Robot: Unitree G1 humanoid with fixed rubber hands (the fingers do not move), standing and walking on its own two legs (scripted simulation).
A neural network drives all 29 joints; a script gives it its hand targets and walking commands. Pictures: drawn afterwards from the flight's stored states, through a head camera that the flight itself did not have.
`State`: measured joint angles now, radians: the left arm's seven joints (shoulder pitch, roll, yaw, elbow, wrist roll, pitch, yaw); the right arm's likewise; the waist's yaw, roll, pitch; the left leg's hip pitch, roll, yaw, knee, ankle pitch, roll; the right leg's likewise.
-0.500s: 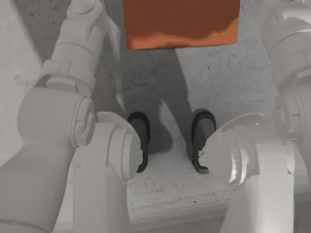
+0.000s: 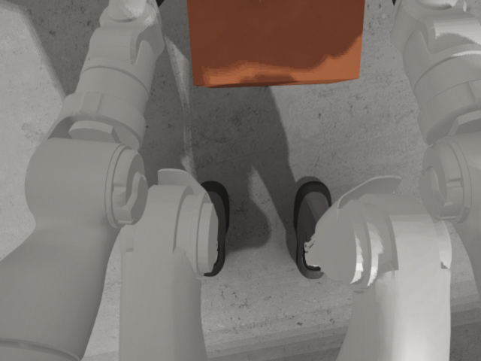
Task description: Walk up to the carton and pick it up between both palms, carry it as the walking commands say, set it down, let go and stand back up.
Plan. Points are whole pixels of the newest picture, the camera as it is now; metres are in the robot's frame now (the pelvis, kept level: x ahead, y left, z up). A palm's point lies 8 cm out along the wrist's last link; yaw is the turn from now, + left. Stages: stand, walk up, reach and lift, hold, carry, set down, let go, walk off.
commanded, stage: reach and lift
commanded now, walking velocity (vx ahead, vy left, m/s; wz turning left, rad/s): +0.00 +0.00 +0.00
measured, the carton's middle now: (271, 9) +0.54 +0.00 -0.26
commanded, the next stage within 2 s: none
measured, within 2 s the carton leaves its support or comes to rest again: leaves its support in 0.30 s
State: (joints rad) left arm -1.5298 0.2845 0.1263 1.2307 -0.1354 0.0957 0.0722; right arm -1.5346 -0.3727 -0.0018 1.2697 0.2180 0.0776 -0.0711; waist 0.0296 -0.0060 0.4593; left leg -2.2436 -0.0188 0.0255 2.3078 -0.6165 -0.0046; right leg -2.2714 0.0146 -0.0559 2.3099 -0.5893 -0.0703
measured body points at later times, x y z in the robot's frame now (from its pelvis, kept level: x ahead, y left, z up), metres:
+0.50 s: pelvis -0.02 +0.01 +0.02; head +0.35 +0.00 +0.27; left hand +0.55 +0.15 -0.14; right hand +0.55 -0.16 -0.15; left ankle +0.11 +0.12 -0.31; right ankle +0.11 -0.10 -0.31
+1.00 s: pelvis -0.02 +0.01 +0.04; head +0.35 -0.01 +0.30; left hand +0.54 +0.15 -0.10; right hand +0.55 -0.15 -0.11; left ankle +0.11 +0.12 -0.31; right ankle +0.11 -0.10 -0.31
